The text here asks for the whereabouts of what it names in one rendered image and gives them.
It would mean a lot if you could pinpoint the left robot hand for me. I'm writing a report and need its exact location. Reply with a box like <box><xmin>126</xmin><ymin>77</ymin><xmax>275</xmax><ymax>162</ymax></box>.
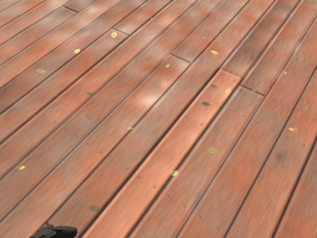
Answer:
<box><xmin>29</xmin><ymin>224</ymin><xmax>77</xmax><ymax>238</ymax></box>

